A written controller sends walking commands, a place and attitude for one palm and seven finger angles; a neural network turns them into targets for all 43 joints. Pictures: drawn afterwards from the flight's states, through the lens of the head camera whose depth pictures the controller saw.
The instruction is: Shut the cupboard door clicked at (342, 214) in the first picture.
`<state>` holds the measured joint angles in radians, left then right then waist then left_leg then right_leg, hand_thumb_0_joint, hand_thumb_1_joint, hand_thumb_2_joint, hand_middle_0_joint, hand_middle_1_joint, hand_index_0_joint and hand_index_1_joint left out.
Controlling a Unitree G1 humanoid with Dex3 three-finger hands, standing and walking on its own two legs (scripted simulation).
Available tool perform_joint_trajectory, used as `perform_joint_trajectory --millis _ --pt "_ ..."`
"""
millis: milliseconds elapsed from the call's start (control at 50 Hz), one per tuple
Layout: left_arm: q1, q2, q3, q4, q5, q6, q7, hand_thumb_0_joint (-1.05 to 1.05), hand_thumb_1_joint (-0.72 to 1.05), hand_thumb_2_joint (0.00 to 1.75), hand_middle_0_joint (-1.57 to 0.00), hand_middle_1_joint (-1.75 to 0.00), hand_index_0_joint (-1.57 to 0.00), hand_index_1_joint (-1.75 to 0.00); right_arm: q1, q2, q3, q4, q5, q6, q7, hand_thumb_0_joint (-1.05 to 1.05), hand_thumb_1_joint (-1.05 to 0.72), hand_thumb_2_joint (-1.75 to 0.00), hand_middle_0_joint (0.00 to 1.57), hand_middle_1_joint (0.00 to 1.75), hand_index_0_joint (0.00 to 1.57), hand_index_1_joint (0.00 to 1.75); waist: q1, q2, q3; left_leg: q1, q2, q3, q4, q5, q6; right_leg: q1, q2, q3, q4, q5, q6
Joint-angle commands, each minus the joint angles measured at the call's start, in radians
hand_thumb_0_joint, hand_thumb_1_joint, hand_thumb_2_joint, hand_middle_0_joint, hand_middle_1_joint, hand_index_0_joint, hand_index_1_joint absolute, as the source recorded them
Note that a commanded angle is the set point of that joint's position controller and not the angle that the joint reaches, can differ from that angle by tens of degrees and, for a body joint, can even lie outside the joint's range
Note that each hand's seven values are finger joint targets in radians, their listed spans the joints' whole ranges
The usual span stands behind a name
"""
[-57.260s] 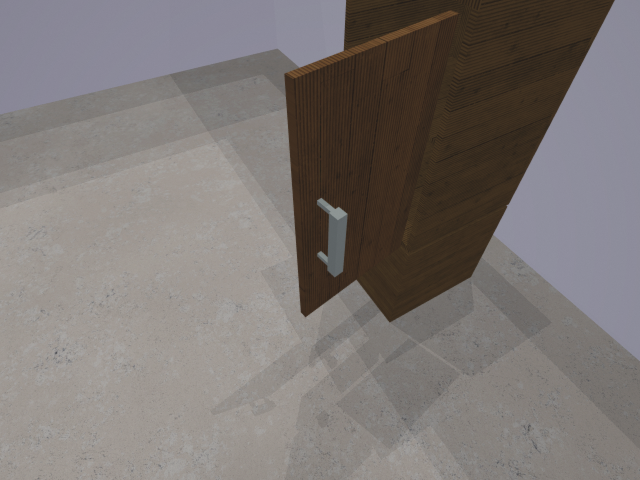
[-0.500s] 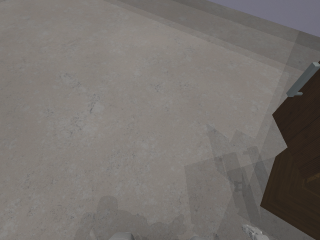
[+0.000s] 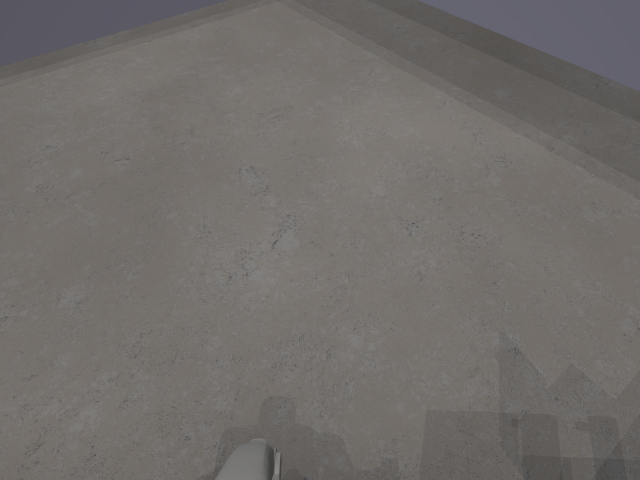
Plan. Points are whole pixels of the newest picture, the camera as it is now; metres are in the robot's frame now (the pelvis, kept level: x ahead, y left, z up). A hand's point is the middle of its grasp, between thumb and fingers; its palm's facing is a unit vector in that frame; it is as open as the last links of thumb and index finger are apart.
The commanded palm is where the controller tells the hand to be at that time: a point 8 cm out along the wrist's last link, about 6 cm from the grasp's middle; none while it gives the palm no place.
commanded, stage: walk to a spot facing it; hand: left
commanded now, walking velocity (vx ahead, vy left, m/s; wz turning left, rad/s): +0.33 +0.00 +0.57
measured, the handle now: out of the picture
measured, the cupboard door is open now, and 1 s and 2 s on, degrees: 36 36 36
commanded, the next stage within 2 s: turn to face it in 0.84 s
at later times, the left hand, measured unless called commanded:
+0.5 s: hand (160, 409) +0.23 +0.27 -0.16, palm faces +0.23 -0.95 -0.21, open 7.4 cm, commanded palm none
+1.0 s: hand (193, 364) +0.31 +0.24 -0.18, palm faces +0.45 -0.86 -0.23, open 7.2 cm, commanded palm none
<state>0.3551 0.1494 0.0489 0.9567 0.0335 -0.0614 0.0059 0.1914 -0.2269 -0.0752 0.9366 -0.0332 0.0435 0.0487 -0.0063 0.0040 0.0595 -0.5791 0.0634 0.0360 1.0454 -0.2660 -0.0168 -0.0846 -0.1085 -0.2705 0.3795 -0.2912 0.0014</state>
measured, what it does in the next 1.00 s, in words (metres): walks ahead, turning left: left foot, then right foot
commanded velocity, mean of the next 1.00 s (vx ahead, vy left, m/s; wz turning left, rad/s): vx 0.24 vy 0.00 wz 0.33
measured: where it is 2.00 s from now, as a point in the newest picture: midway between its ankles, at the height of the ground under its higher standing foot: (295, 397)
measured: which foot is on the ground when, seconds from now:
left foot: up 0.00-0.18, down 0.20-0.66, up 0.68-1.00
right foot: down 0.00-0.18, up 0.20-0.64, down 0.66-1.00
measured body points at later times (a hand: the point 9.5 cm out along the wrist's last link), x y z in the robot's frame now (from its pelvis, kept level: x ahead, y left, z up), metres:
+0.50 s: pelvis +0.18 +0.05 +0.00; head +0.20 +0.07 +0.45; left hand +0.22 +0.32 -0.14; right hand +0.25 -0.18 -0.15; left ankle +0.15 +0.14 -0.75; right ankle +0.29 -0.10 -0.69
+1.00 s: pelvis +0.38 +0.06 -0.01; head +0.42 +0.08 +0.44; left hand +0.29 +0.29 -0.16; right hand +0.56 -0.13 -0.15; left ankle +0.43 +0.21 -0.70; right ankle +0.37 -0.06 -0.75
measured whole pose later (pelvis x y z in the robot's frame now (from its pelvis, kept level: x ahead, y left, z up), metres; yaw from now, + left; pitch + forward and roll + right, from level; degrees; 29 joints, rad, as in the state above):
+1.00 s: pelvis +0.38 +0.06 -0.01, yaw +25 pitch +0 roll +0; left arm 0.30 0.19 0.06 0.97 0.03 -0.05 0.02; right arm 0.15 -0.20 -0.06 0.95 -0.03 0.02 0.03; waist 0.00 0.00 0.10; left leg -0.57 0.06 0.08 0.82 -0.25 0.00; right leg -0.09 -0.09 -0.29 0.44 -0.33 0.01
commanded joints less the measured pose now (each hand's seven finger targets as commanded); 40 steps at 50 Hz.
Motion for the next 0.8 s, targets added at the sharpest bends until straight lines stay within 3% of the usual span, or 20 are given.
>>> perform_joint_trajectory --millis 0,80,120,140,160,180,200,240,260,300,400,520,560,600,620,640,660,680,720,780 --pt "0.141 0.173 0.045 -0.006 -0.001 -0.023 0.016 0.00 0.90 0.90 -0.20 -0.30 -0.20 -0.30 -0.206 0.001 0.018 -0.136 0.006 -0.041 0.015 0.00 -0.90 -0.90 0.20 0.30 0.20 0.30 0.069 -0.152 0.019 -0.138 0.011 0.050 -0.203 0.009 0.022 0.192 -0.252 0.090 -0.110 0.471 -0.081" --pt "0.118 0.199 0.048 -0.002 0.000 -0.017 0.013 0.00 0.90 0.90 -0.20 -0.30 -0.20 -0.30 -0.192 -0.016 0.018 -0.141 0.007 -0.052 0.016 0.00 -0.90 -0.90 0.20 0.30 0.20 0.30 0.041 -0.165 0.020 0.031 -0.025 0.103 -0.343 -0.042 0.069 0.148 -0.286 0.049 -0.041 0.568 -0.081" --pt "0.082 0.225 0.054 -0.004 -0.005 -0.014 0.010 0.00 0.90 0.90 -0.20 -0.30 -0.20 -0.30 -0.050 -0.052 0.004 -0.108 0.002 -0.061 0.005 0.00 -0.90 -0.90 0.20 0.30 0.20 0.30 -0.035 -0.142 -0.056 0.293 -0.092 0.149 -0.426 -0.042 0.098 0.061 -0.256 -0.017 0.169 0.672 -0.057" --pt "0.065 0.232 0.052 -0.014 -0.014 -0.011 0.005 0.00 0.90 0.90 -0.20 -0.30 -0.20 -0.30 0.097 -0.098 -0.010 -0.071 -0.002 -0.065 -0.005 0.00 -0.90 -0.90 0.20 0.30 0.20 0.30 -0.110 -0.087 -0.138 0.549 -0.089 0.128 -0.504 0.010 0.116 -0.078 -0.222 -0.052 0.381 0.564 -0.028" --pt "0.071 0.182 0.051 -0.049 -0.018 -0.005 -0.010 0.00 0.90 0.90 -0.20 -0.30 -0.20 -0.30 0.240 -0.234 -0.044 -0.042 -0.012 -0.069 -0.020 0.00 -0.90 -0.90 0.20 0.30 0.20 0.30 -0.172 0.182 -0.246 0.820 0.157 -0.270 -0.573 -0.041 0.218 -0.379 -0.098 -0.047 0.710 0.108 0.032" --pt "-0.040 0.161 0.037 -0.127 -0.018 -0.002 -0.014 0.00 0.90 0.90 -0.20 -0.30 -0.20 -0.30 0.323 -0.315 -0.062 -0.020 0.003 -0.065 -0.036 0.00 -0.90 -0.90 0.20 0.30 0.20 0.30 -0.196 0.235 -0.252 0.874 0.358 -0.604 -0.718 0.036 0.313 -0.628 -0.001 0.096 0.921 -0.305 0.042" --pt "-0.094 0.164 0.042 -0.154 -0.015 0.002 -0.003 0.00 0.90 0.90 -0.20 -0.30 -0.20 -0.30 0.281 -0.307 -0.054 -0.020 0.009 -0.063 -0.041 0.00 -0.90 -0.90 0.20 0.30 0.20 0.30 -0.164 0.080 -0.193 0.722 0.401 -0.593 -0.764 -0.149 0.307 -0.650 -0.030 0.205 0.969 -0.279 0.023" --pt "-0.093 0.128 0.042 -0.116 -0.003 0.016 -0.008 0.00 0.90 0.90 -0.20 -0.30 -0.20 -0.30 0.107 -0.203 -0.023 -0.074 0.007 -0.073 -0.056 0.00 -0.90 -0.90 0.20 0.30 0.20 0.30 -0.084 0.125 -0.045 0.428 0.294 -0.454 -0.824 -0.302 0.236 -0.616 -0.075 0.251 0.916 -0.144 0.024" --pt "-0.046 0.124 0.045 -0.091 0.005 0.025 -0.015 0.00 0.90 0.90 -0.20 -0.30 -0.20 -0.30 0.055 -0.154 -0.007 -0.082 0.004 -0.079 -0.058 0.00 -0.90 -0.90 0.20 0.30 0.20 0.30 -0.041 0.138 -0.016 0.326 0.241 -0.376 -0.833 -0.272 0.205 -0.544 -0.076 0.254 0.861 -0.099 0.026" --pt "0.026 0.099 0.043 -0.053 0.008 0.040 -0.023 0.00 0.90 0.90 -0.20 -0.30 -0.20 -0.30 0.035 -0.120 0.006 -0.073 0.006 -0.094 -0.060 0.00 -0.90 -0.90 0.20 0.30 0.20 0.30 0.002 0.143 -0.029 0.297 0.162 -0.256 -0.841 -0.164 0.185 -0.488 -0.054 0.236 0.798 -0.003 0.035" --pt "-0.094 0.112 0.042 -0.094 0.001 0.045 -0.031 0.00 0.90 0.90 -0.20 -0.30 -0.20 -0.30 0.102 -0.103 0.001 -0.025 0.011 -0.105 -0.061 0.00 -0.90 -0.90 0.20 0.30 0.20 0.30 0.001 0.074 0.008 0.321 0.150 -0.236 -0.893 -0.111 0.222 -0.514 -0.047 0.242 0.604 0.109 0.049" --pt "-0.233 0.114 0.031 -0.144 -0.003 0.025 -0.039 0.00 0.90 0.90 -0.20 -0.30 -0.20 -0.30 0.187 -0.093 -0.001 0.033 0.008 -0.112 -0.060 0.00 -0.90 -0.90 0.20 0.30 0.20 0.30 -0.026 0.078 0.023 0.410 0.149 -0.213 -0.850 0.020 0.228 -0.417 0.007 0.214 0.303 0.121 0.041" --pt "-0.231 0.116 0.032 -0.142 -0.003 0.019 -0.039 0.00 0.90 0.90 -0.20 -0.30 -0.20 -0.30 0.193 -0.096 -0.001 0.046 0.007 -0.111 -0.062 0.00 -0.90 -0.90 0.20 0.30 0.20 0.30 -0.016 0.073 0.019 0.399 0.147 -0.211 -0.799 0.068 0.218 -0.316 0.036 0.195 0.233 0.118 0.033" --pt "-0.101 0.145 0.043 -0.099 -0.003 0.008 -0.034 0.00 0.90 0.90 -0.20 -0.30 -0.20 -0.30 0.185 -0.090 0.002 0.054 0.012 -0.108 -0.063 0.00 -0.90 -0.90 0.20 0.30 0.20 0.30 0.046 0.033 -0.027 0.338 0.082 -0.171 -0.634 0.134 0.169 -0.078 0.063 0.188 0.103 0.140 0.015" --pt "0.036 0.214 0.062 -0.061 0.004 -0.006 -0.025 0.00 0.90 0.90 -0.20 -0.30 -0.20 -0.30 0.183 -0.062 0.004 0.047 0.025 -0.113 -0.056 0.00 -0.90 -0.90 0.20 0.30 0.20 0.30 0.106 -0.085 -0.093 0.165 0.012 -0.114 -0.393 0.130 0.129 0.183 -0.057 0.346 0.039 0.076 -0.033" --pt "0.184 0.313 0.086 -0.022 0.009 -0.008 -0.012 0.00 0.90 0.90 -0.20 -0.30 -0.20 -0.30 0.207 -0.001 0.015 0.014 0.030 -0.122 -0.052 0.00 -0.90 -0.90 0.20 0.30 0.20 0.30 0.141 -0.323 -0.201 -0.045 -0.139 0.009 -0.067 -0.245 0.076 0.392 -0.346 0.673 -0.070 0.089 -0.128" --pt "0.186 0.307 0.085 -0.021 -0.002 -0.008 -0.005 0.00 0.90 0.90 -0.20 -0.30 -0.20 -0.30 0.179 -0.046 0.004 0.005 0.020 -0.117 -0.053 0.00 -0.90 -0.90 0.20 0.30 0.20 0.30 0.133 -0.267 -0.196 -0.110 -0.096 -0.060 0.154 -0.322 0.074 0.330 -0.412 0.754 -0.120 0.101 -0.187" --pt "0.105 0.264 0.076 -0.035 -0.001 -0.010 0.001 0.00 0.90 0.90 -0.20 -0.30 -0.20 -0.30 0.150 -0.042 -0.003 0.006 0.016 -0.118 -0.052 0.00 -0.90 -0.90 0.20 0.30 0.20 0.30 0.105 -0.251 -0.152 -0.154 -0.057 -0.093 0.276 -0.236 0.068 0.244 -0.399 0.731 -0.125 0.100 -0.197" --pt "-0.023 0.159 0.051 -0.059 -0.007 -0.011 0.009 0.00 0.90 0.90 -0.20 -0.30 -0.20 -0.30 0.103 -0.014 -0.002 0.017 0.014 -0.099 -0.041 0.00 -0.90 -0.90 0.20 0.30 0.20 0.30 0.039 -0.079 -0.051 -0.108 0.013 -0.101 0.270 -0.076 0.051 0.040 -0.308 0.423 -0.113 0.232 -0.144" --pt "-0.041 0.118 0.032 -0.053 -0.006 -0.023 0.013 0.00 0.90 0.90 -0.20 -0.30 -0.20 -0.30 0.129 0.025 0.007 0.025 0.011 -0.055 -0.029 0.00 -0.90 -0.90 0.20 0.30 0.20 0.30 -0.012 -0.162 -0.019 -0.058 0.013 -0.043 0.176 -0.033 0.013 -0.061 -0.239 0.190 -0.100 0.567 -0.106"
